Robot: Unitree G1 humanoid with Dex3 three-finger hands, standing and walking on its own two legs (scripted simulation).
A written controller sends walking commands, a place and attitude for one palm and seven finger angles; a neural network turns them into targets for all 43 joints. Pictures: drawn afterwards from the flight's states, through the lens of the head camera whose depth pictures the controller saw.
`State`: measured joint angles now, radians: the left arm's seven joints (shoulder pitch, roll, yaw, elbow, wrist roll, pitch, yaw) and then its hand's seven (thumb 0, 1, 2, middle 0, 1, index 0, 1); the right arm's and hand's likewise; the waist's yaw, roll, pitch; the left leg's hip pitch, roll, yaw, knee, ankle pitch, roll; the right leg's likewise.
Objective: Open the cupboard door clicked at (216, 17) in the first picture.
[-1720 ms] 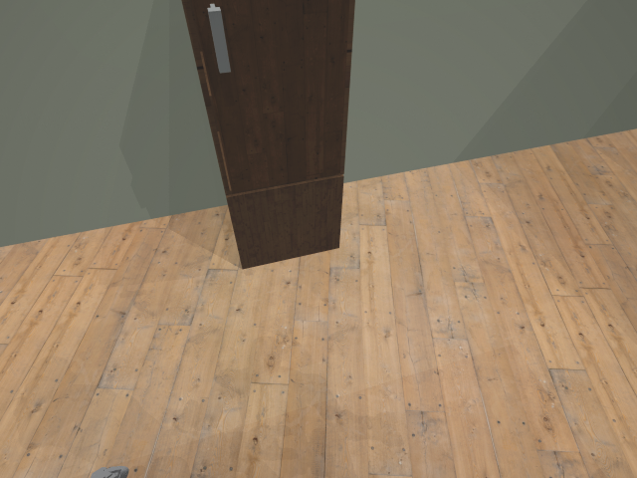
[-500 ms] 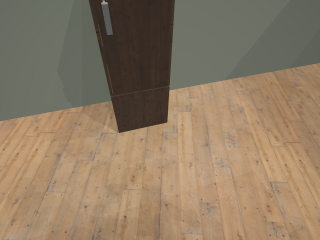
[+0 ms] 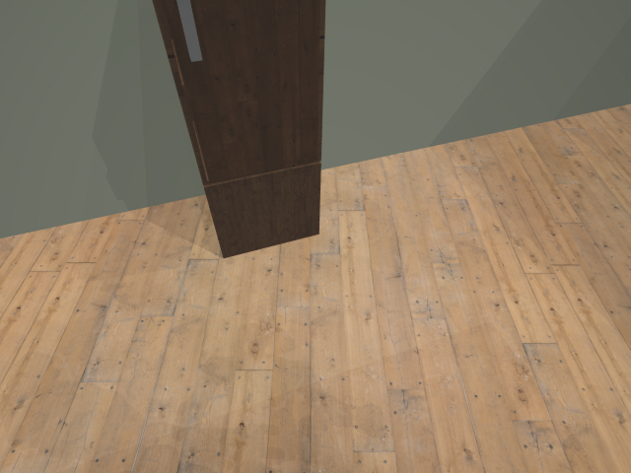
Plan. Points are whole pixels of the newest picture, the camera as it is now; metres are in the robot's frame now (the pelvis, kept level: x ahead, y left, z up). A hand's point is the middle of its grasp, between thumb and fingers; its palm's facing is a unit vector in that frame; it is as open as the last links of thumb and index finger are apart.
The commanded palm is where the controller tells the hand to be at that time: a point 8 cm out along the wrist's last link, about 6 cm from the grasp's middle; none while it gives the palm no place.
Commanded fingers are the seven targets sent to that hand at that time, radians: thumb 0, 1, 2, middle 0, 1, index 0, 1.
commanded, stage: walk to a spot facing it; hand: left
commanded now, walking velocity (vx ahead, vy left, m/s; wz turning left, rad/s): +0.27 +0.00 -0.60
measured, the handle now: (188, 25) +0.98 +0.37 +0.13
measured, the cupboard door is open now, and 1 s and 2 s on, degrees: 0 0 0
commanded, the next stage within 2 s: none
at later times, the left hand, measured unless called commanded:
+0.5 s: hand out of the picture +0.06 +0.18 -0.17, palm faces -0.13 -0.98 -0.17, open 7.4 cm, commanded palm none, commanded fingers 0.00 0.90 0.90 -0.20 -0.30 -0.20 -0.30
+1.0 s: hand (310, 284) +0.49 +0.05 -0.16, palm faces -0.59 -0.77 -0.24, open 7.4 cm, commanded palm none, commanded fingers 0.00 0.90 0.90 -0.20 -0.30 -0.20 -0.30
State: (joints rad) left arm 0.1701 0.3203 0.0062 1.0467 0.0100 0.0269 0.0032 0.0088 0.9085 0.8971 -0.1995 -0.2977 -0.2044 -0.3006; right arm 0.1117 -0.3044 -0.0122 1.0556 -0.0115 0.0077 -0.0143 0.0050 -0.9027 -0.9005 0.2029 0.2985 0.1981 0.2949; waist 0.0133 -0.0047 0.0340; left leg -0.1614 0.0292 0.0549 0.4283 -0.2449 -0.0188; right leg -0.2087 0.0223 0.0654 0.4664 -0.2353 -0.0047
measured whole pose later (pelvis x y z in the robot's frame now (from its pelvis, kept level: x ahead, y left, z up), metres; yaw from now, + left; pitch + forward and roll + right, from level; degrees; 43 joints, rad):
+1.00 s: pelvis +0.24 -0.03 -0.02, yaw -34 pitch +0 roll +0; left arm 0.05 0.25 0.08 0.86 0.03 0.03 -0.04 0.01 0.92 0.90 -0.19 -0.30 -0.20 -0.30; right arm 0.37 -0.22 -0.06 1.01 -0.03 -0.01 -0.02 0.00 -0.91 -0.90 0.20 0.30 0.20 0.29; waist -0.06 0.00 0.11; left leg -0.07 0.15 0.35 0.58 -0.47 -0.04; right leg -0.46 -0.04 -0.11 0.69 -0.25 0.00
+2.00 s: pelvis +0.31 -0.06 -0.02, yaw -70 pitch +0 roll +0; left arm 0.12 0.21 0.07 0.88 0.01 0.02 -0.01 0.01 0.91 0.90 -0.20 -0.30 -0.20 -0.30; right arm 0.28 -0.24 -0.08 0.98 -0.01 0.06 -0.01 0.01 -0.90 -0.90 0.20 0.30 0.20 0.29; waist -0.04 0.04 0.09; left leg -0.38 0.17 0.16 1.05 -0.54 -0.07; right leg -0.32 -0.01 -0.08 0.66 -0.35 -0.04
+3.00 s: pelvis +0.29 -0.06 +0.00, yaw -106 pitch +1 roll +1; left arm 0.16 0.19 0.06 0.90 0.01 0.01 -0.01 0.01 0.91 0.90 -0.20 -0.30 -0.20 -0.30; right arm 0.23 -0.26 -0.08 0.95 -0.03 0.06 0.00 0.01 -0.91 -0.90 0.20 0.30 0.19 0.29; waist -0.03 0.04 0.07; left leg -0.48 0.14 0.07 1.07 -0.39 -0.10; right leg -0.23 0.02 -0.02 0.51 -0.29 -0.05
